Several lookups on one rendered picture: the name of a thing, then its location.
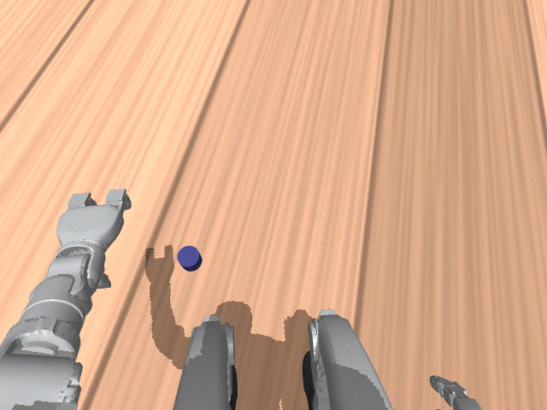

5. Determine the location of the tin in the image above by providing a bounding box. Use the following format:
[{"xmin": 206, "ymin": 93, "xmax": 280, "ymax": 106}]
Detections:
[{"xmin": 177, "ymin": 246, "xmax": 202, "ymax": 272}]

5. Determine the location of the right robot hand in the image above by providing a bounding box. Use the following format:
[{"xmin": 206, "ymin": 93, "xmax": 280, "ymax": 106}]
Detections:
[{"xmin": 430, "ymin": 376, "xmax": 482, "ymax": 410}]

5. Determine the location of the left robot hand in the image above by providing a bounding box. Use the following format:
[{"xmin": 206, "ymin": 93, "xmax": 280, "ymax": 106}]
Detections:
[{"xmin": 56, "ymin": 189, "xmax": 132, "ymax": 289}]

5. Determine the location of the left robot arm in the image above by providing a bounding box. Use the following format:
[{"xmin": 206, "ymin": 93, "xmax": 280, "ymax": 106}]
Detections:
[{"xmin": 0, "ymin": 241, "xmax": 106, "ymax": 410}]

